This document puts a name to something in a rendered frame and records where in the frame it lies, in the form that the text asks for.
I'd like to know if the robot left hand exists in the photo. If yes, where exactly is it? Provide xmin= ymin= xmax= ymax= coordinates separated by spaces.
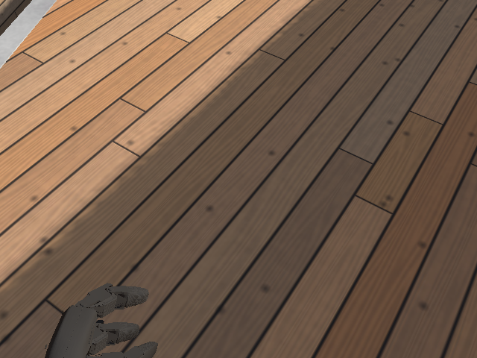
xmin=45 ymin=283 xmax=158 ymax=358

